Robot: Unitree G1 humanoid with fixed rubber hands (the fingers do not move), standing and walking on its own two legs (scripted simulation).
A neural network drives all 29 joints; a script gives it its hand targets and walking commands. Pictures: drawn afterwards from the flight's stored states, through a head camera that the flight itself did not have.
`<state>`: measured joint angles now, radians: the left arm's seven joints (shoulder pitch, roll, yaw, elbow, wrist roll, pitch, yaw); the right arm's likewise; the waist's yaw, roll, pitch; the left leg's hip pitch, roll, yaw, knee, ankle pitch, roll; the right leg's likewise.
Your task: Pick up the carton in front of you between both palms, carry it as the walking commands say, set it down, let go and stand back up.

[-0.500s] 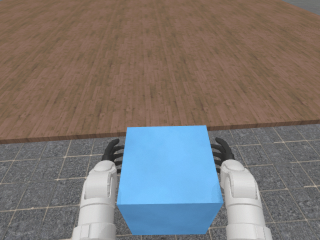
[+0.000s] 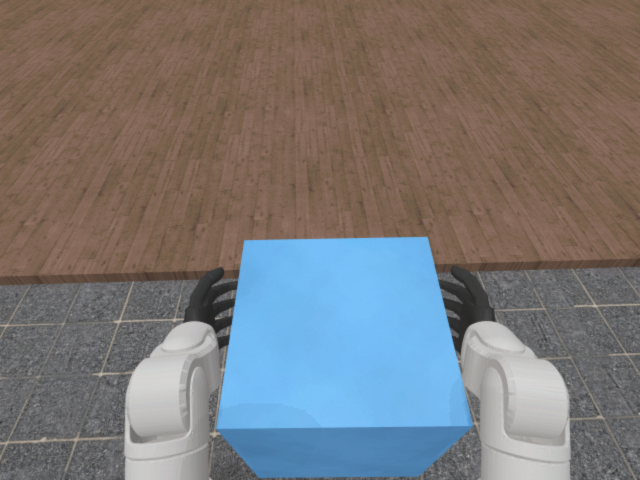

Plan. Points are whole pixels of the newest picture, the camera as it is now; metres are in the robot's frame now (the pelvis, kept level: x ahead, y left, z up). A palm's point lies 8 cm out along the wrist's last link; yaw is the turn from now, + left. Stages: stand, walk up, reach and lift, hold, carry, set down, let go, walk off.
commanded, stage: carry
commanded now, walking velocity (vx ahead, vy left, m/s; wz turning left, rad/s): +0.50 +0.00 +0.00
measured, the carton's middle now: (337, 365) +0.26 +0.00 +0.02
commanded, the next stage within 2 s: none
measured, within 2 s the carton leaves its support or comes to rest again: neither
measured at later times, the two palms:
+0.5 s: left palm (258, 179) +0.56 +0.14 +0.07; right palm (437, 184) +0.56 -0.16 +0.07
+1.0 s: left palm (267, 46) +0.95 +0.16 +0.14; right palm (403, 49) +0.94 -0.14 +0.15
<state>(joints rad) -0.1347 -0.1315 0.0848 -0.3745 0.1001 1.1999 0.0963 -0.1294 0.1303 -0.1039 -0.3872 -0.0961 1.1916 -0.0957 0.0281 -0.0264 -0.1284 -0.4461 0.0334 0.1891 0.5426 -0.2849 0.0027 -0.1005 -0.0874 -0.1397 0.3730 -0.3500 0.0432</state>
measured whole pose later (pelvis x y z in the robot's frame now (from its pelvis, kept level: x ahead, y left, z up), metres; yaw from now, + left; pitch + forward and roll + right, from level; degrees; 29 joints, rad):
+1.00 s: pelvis +0.59 +0.02 -0.01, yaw -1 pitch +4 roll +0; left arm -0.66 0.01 0.22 -0.13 0.03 1.35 0.13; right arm -0.67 0.03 -0.18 -0.13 -0.06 1.33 -0.15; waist -0.04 -0.01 -0.01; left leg -0.38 0.03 0.22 0.54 -0.23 0.08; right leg -0.45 -0.07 -0.06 1.15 -0.44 -0.06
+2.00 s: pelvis +1.26 +0.03 +0.05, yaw -2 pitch +7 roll -2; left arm -0.83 -0.03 0.32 -0.10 0.10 1.31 0.11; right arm -0.88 0.00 -0.27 -0.06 -0.02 1.31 -0.16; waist -0.11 0.03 0.04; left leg -0.22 -0.03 0.09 0.44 -0.34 0.09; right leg -0.75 -0.01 -0.07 0.81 -0.17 -0.07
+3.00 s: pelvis +1.96 +0.02 +0.05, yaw -1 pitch +4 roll -2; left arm -0.13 -0.13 0.09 -0.39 0.12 1.23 0.07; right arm -0.14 0.13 -0.08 -0.37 -0.11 1.21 -0.09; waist -0.01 0.02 -0.13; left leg 0.03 0.03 0.19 0.28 -0.38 0.03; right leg -0.55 -0.10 -0.16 0.53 -0.07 -0.01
